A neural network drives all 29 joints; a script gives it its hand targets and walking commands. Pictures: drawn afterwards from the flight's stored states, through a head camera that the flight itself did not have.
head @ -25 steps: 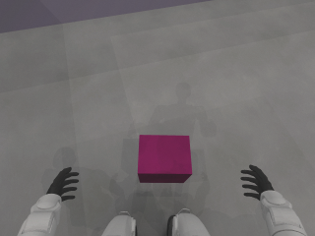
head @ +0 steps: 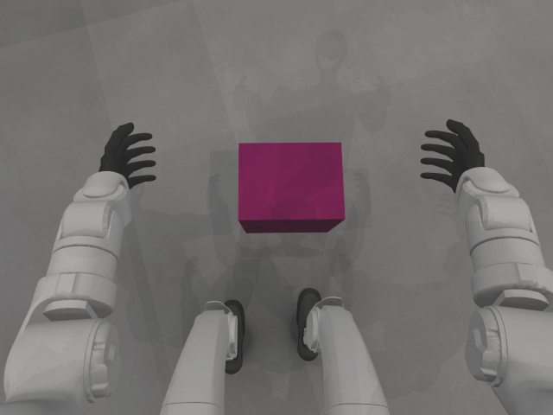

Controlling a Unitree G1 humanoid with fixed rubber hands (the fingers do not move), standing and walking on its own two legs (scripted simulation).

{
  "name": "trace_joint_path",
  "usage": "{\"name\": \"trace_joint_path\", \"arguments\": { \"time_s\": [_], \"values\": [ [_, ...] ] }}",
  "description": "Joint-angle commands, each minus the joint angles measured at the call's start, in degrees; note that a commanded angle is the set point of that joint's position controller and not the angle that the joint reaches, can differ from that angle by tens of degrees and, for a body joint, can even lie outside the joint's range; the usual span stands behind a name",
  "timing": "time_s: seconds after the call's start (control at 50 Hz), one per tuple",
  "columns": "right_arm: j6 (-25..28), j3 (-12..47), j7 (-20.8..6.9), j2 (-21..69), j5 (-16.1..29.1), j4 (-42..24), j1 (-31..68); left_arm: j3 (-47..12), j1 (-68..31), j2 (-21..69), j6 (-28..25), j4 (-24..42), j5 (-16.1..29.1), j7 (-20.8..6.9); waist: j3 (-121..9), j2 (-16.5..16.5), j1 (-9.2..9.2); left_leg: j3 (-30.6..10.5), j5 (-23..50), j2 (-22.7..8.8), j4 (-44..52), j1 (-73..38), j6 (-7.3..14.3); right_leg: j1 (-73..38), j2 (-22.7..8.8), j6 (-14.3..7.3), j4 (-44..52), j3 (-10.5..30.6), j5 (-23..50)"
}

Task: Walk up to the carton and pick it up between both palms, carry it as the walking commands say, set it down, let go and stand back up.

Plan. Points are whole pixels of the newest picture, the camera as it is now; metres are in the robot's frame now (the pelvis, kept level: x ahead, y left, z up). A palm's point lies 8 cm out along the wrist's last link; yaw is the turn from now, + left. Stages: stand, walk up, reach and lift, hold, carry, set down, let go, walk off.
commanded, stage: reach and lift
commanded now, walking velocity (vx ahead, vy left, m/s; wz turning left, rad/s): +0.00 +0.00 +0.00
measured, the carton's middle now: (288, 192) +0.52 -0.04 -0.55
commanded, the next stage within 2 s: none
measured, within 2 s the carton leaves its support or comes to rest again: neither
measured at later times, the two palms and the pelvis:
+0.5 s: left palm (162, 106) +0.56 +0.18 -0.13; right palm (429, 104) +0.57 -0.24 -0.12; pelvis +0.01 -0.01 -0.02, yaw +1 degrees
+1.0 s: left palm (184, 145) +0.55 +0.18 -0.26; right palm (397, 142) +0.55 -0.24 -0.26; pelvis -0.04 +0.00 -0.14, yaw +3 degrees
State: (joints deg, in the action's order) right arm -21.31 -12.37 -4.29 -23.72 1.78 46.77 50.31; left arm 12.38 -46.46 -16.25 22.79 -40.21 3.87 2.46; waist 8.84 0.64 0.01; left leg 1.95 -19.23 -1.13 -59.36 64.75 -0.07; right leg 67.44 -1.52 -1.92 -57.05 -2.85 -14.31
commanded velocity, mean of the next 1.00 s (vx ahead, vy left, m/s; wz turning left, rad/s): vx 0.00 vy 0.00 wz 0.00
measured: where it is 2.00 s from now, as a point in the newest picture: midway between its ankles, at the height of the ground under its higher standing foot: (272, 343)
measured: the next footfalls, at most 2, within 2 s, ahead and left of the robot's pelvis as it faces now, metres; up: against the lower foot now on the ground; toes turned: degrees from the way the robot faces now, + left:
none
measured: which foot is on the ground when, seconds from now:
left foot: down 0.00-1.00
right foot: down 0.00-1.00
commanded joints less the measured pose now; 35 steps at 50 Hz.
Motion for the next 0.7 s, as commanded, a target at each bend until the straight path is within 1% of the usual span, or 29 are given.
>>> {"name": "trace_joint_path", "arguments": {
  "time_s": [0.0, 0.04, 0.06, 0.1, 0.12, 0.14, 0.16, 0.18, 0.22, 0.26, 0.28, 0.3, 0.32, 0.34, 0.36, 0.38, 0.4, 0.44, 0.46, 0.5, 0.52, 0.54, 0.56, 0.58, 0.6, 0.62, 0.64, 0.66, 0.68],
  "values": [
    [2.9, -1.7, 0.6, -11.6, 0.6, -5.4, 19.7, 2.8, -20.0, -11.0, -3.3, 7.7, -0.3, 1.1, -61.4, -1.7, -0.68, -1.1, 1.5, 2.7, 8.1, -12.8, -1.3, -33.3, 2.3, 2.1, 3.8, 3.6, 4.2],
    [4.0, -2.0, 1.1, -12.4, 0.8, -5.2, 21.9, 2.1, -22.6, -10.6, -4.4, 7.3, -0.1, 1.3, -64.4, -1.5, -1.38, -1.0, 3.4, 3.2, 7.4, -12.0, -1.3, -33.5, 2.7, 2.1, 3.1, 3.7, 7.5],
    [4.3, -1.9, 1.2, -12.1, 0.8, -3.9, 23.3, 2.9, -22.1, -10.3, -4.5, 4.2, -0.5, 1.3, -63.8, -2.0, -0.49, -0.7, 3.4, 3.4, 7.1, -9.6, -1.3, -33.4, 2.6, 2.1, 2.7, 4.1, 7.9],
    [5.4, -3.0, 1.3, -13.3, 0.4, -2.8, 24.8, 3.3, -24.2, -10.1, -5.6, 3.9, -0.6, 1.5, -66.1, -1.4, -1.17, -0.7, 5.8, 3.8, 6.1, -8.8, -1.8, -32.8, 2.9, 1.9, 1.6, 4.3, 11.1],
    [6.0, -2.3, 1.4, -12.8, 0.9, -3.5, 26.5, 3.7, -25.6, -10.8, -6.4, 3.9, -0.5, 1.5, -68.1, -2.7, -1.11, -0.4, 6.8, 4.0, 5.7, -7.2, -1.7, -35.1, 2.8, 2.1, 1.3, 5.0, 13.7],
    [6.5, -2.6, 1.5, -12.6, 1.0, -3.1, 27.4, 3.7, -26.9, -10.8, -7.0, 3.6, -0.5, 1.4, -68.0, -2.2, -1.00, -0.6, 7.8, 4.1, 5.5, -6.6, -1.6, -34.0, 2.9, 2.0, 0.4, 4.9, 15.3],
    [6.9, -2.2, 1.3, -11.3, 1.3, -0.7, 27.3, 4.1, -26.5, -9.7, -7.4, 1.4, -0.7, 1.3, -67.2, -2.5, -1.01, -0.3, 7.8, 4.3, 5.4, -3.3, -1.9, -35.3, 2.7, 2.1, 0.1, 5.4, 16.9],
    [7.5, -3.0, 1.1, -11.9, 0.8, -1.0, 28.3, 4.8, -27.1, -10.1, -7.8, 1.1, -1.0, 1.4, -69.0, -3.1, -0.71, -0.2, 8.7, 4.7, 4.7, -3.4, -1.8, -35.4, 3.1, 2.0, -0.8, 5.3, 18.2],
    [8.5, -3.2, 1.1, -11.4, 0.8, -1.0, 30.7, 4.6, -30.7, -10.1, -9.5, 2.6, -0.8, 1.0, -70.8, -3.8, -1.93, 0.0, 9.8, 4.9, 4.0, 1.0, -1.9, -38.8, 2.8, 2.0, -1.8, 6.7, 23.4],
    [9.3, -3.3, 1.1, -11.0, 1.3, -3.2, 34.2, 3.9, -34.0, -9.7, -10.0, 2.3, -0.3, 0.7, -73.9, -3.2, -1.78, -0.6, 11.0, 4.9, 3.4, 0.2, -1.7, -38.5, 2.6, 1.9, -2.9, 6.9, 24.9],
    [9.6, -4.0, 0.9, -11.5, 0.6, -3.3, 34.8, 4.6, -34.0, -9.6, -10.4, 2.0, -0.5, 0.7, -74.2, -4.3, -2.45, -0.2, 10.9, 5.0, 3.1, 1.3, -1.7, -39.3, 2.7, 1.9, -2.9, 7.0, 25.5],
    [9.7, -3.5, 0.8, -10.8, 1.1, -3.9, 36.9, 5.4, -35.5, -10.0, -10.5, 2.1, -1.2, 0.7, -75.3, -3.9, -0.70, -0.2, 11.3, 5.0, 2.9, 2.2, -1.5, -40.7, 2.5, 1.8, -3.5, 7.9, 26.6],
    [9.8, -4.2, 0.8, -11.4, 0.8, -4.5, 37.6, 5.2, -35.8, -10.0, -10.6, 2.2, -1.1, 0.7, -77.3, -3.7, -1.32, -0.1, 12.1, 5.2, 2.6, 2.4, -1.6, -42.2, 2.5, 1.8, -4.0, 8.0, 28.4],
    [9.7, -4.5, 0.9, -11.1, 0.2, -2.5, 37.7, 6.0, -36.3, -10.3, -10.7, 1.6, -2.0, 0.8, -76.0, -3.3, -0.71, 0.1, 11.9, 5.2, 2.4, 4.9, -1.8, -42.0, 2.3, 1.8, -4.4, 8.7, 29.0],
    [9.5, -4.4, 0.8, -10.5, 0.5, -2.5, 39.6, 6.9, -38.1, -11.3, -10.9, 1.8, -2.3, 0.8, -77.3, -4.1, -0.17, 0.3, 11.2, 5.2, 2.5, 5.5, -1.4, -43.3, 2.3, 1.9, -4.4, 9.0, 28.9],
    [9.6, -4.2, 0.6, -10.1, 0.6, -3.8, 41.0, 6.8, -39.1, -10.9, -11.1, 2.6, -2.3, 0.7, -80.5, -4.4, -0.34, 0.6, 12.4, 5.4, 2.2, 5.5, -1.2, -46.3, 2.4, 1.6, -5.0, 9.1, 31.8],
    [9.7, -4.5, 0.6, -10.4, 0.4, -4.1, 41.9, 6.3, -39.7, -10.6, -11.0, 3.0, -1.8, 0.7, -83.3, -4.8, -1.03, 0.2, 13.3, 5.5, 2.3, 5.2, -1.1, -48.2, 2.4, 1.5, -5.5, 9.3, 33.9],
    [9.2, -4.7, 0.9, -10.9, 0.9, -3.6, 42.0, 7.4, -40.6, -11.9, -10.6, 3.5, -2.5, 1.3, -87.8, -3.6, 0.16, 0.4, 14.0, 5.6, 0.6, 2.5, -1.1, -49.3, 2.5, 1.5, -7.0, 9.4, 34.1],
    [9.2, -5.4, 1.1, -11.7, 0.5, -3.6, 41.4, 6.9, -40.8, -11.5, -10.6, 4.6, -2.0, 1.3, -90.2, -3.7, -1.21, 0.6, 16.0, 5.9, 0.1, 2.3, -1.3, -51.2, 2.9, 1.3, -7.6, 9.0, 37.7],
    [9.0, -6.0, 1.4, -13.5, 0.3, -7.2, 42.1, 6.7, -40.7, -12.3, -9.8, 7.3, -1.4, 1.8, -100.1, -3.4, -1.38, 0.3, 19.7, 6.1, -1.5, -4.8, -1.4, -55.1, 3.3, 0.9, -8.9, 8.2, 40.7],
    [9.1, -6.5, 1.5, -13.9, 0.8, -7.1, 41.6, 5.7, -40.8, -12.2, -9.4, 8.7, -0.7, 2.4, -103.1, -2.8, -1.38, 0.0, 21.7, 6.2, -2.3, -8.4, -1.6, -55.2, 3.6, 0.7, -9.9, 7.5, 41.5],
    [8.8, -5.7, 1.5, -14.5, 1.1, -7.9, 42.3, 5.2, -41.1, -11.9, -9.0, 9.8, 0.2, 2.7, -104.7, -3.2, -0.59, 0.1, 22.7, 6.4, -2.8, -9.8, -1.8, -56.5, 3.7, 0.7, -10.1, 7.3, 42.3],
    [8.7, -6.1, 1.6, -14.8, 1.3, -9.2, 42.2, 3.7, -42.1, -11.2, -8.7, 13.1, 1.2, 3.1, -110.8, -2.3, -0.81, -0.5, 27.0, 6.3, -4.5, -14.5, -2.5, -57.2, 4.0, 0.4, -11.5, 6.6, 45.3],
    [8.8, -6.1, 1.2, -13.9, 1.7, -5.6, 40.5, 2.7, -38.9, -10.7, -8.3, 7.5, 0.9, 3.2, -101.5, -1.9, -1.03, -0.5, 26.1, 6.3, -4.4, -8.7, -2.2, -53.8, 4.0, 0.4, -12.4, 6.7, 45.8],
    [9.7, -6.8, 1.0, -14.1, 0.7, -6.8, 40.5, 2.7, -38.5, -9.3, -8.8, 6.8, 0.3, 3.3, -96.6, -3.1, -2.66, -0.3, 26.0, 6.4, -4.6, -1.8, -1.6, -52.4, 3.7, 0.1, -13.6, 7.4, 48.1],
    [10.7, -6.8, 0.8, -13.5, 0.6, -8.9, 42.3, 3.3, -38.5, -8.7, -9.7, 7.9, 0.4, 3.6, -96.2, -4.8, -2.39, -0.3, 24.0, 6.5, -5.0, 2.6, -1.1, -53.9, 3.1, 0.0, -14.9, 8.2, 48.6],
    [11.2, -6.9, 1.0, -13.9, 0.9, -10.4, 45.4, 3.5, -41.5, -9.5, -10.6, 10.1, 0.2, 3.7, -96.8, -5.1, -1.63, -0.2, 22.4, 6.5, -6.9, 3.6, -1.2, -51.8, 3.2, 0.1, -16.3, 8.6, 46.5],
    [11.5, -6.7, 0.9, -13.9, 1.7, -9.2, 46.2, 1.3, -44.7, -9.0, -10.8, 11.2, 1.8, 4.0, -97.8, -5.2, -3.52, -1.1, 21.6, 6.3, -8.6, 2.0, -1.6, -47.8, 3.5, 0.0, -17.5, 7.1, 44.1],
    [11.5, -7.6, 0.8, -15.1, 2.1, -5.2, 46.0, -0.3, -47.7, -8.9, -10.4, 9.3, 1.8, 4.2, -95.3, -2.5, -4.71, -2.0, 20.0, 5.8, -10.6, -1.3, -2.5, -38.1, 4.0, 0.0, -18.0, 5.8, 37.7]
  ]
}}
